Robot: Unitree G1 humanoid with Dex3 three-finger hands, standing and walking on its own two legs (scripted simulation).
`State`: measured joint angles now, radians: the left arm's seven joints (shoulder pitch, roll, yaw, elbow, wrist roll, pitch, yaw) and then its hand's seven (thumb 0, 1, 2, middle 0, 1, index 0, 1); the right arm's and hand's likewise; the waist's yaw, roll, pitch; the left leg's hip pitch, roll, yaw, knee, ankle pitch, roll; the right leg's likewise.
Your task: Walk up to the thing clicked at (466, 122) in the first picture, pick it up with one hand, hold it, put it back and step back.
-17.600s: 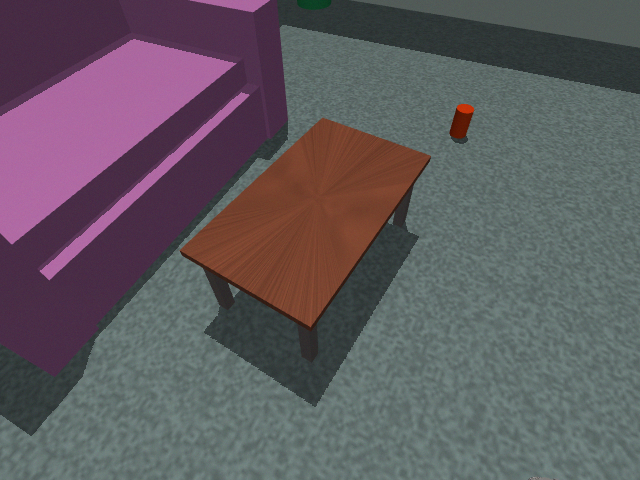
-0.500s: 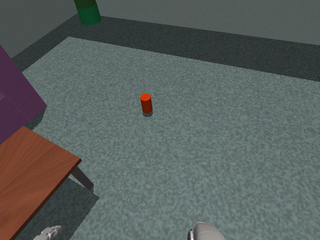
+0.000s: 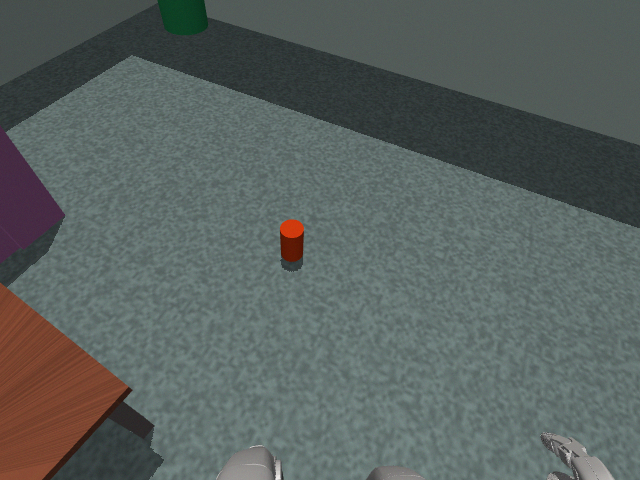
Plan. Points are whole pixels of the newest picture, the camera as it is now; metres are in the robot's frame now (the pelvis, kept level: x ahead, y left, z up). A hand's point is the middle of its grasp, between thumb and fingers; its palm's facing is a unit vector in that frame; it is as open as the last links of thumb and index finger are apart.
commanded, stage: walk up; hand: left
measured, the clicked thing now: (292, 241) +0.93 +0.09 -0.68
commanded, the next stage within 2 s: none
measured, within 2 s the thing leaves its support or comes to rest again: neither
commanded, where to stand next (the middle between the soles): +0.58 -0.04 m, yaw +0 degrees
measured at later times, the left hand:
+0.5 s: hand (185, 344) +0.30 +0.22 -0.10, palm faces -0.01 -0.91 -0.41, open 7.4 cm
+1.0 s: hand (189, 285) +0.42 +0.25 -0.14, palm faces -0.06 -0.94 -0.33, open 7.4 cm
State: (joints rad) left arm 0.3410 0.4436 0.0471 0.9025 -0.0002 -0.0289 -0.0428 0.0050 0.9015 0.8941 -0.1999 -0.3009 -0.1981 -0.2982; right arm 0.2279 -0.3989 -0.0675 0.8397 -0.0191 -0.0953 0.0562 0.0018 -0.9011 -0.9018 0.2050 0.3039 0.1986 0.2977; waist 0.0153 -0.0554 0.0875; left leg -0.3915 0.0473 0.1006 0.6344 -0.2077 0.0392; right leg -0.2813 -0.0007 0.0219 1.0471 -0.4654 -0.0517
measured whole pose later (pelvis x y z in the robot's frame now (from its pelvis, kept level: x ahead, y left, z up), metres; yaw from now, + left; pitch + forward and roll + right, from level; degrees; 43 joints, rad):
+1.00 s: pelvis +0.37 -0.02 +0.01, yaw +0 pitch -3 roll +1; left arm 0.31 0.43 0.05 0.90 0.01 -0.03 -0.06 0.00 0.90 0.89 -0.20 -0.30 -0.20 -0.30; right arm 0.32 -0.40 -0.04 0.84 -0.02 -0.09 0.04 0.00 -0.90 -0.90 0.21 0.30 0.20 0.30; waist -0.01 -0.06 0.08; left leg -0.22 0.03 0.12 0.51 -0.24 0.04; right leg -0.49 -0.08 0.00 0.92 -0.33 -0.02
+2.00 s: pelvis +0.51 -0.04 +0.02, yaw +1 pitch -2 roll +0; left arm 0.07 0.36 -0.01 1.16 -0.01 -0.01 0.00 0.00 0.90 0.89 -0.20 -0.30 -0.20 -0.30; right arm 0.00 -0.36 0.00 1.13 0.00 0.00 0.02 0.00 -0.90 -0.90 0.21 0.30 0.20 0.30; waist 0.02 0.02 0.08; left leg -0.20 0.03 0.02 0.40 -0.17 -0.02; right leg -0.16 -0.05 -0.04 0.40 -0.20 0.03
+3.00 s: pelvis +0.53 -0.05 +0.03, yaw +1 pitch -2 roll +0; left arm 0.11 0.35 0.01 1.14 0.00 0.00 -0.01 0.00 0.90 0.89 -0.20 -0.30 -0.20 -0.30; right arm 0.09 -0.34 0.00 1.14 -0.02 -0.01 0.01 0.00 -0.90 -0.90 0.21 0.30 0.20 0.30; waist -0.01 0.00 0.05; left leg -0.15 0.03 0.02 0.33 -0.15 -0.03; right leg -0.12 -0.04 -0.04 0.34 -0.19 0.02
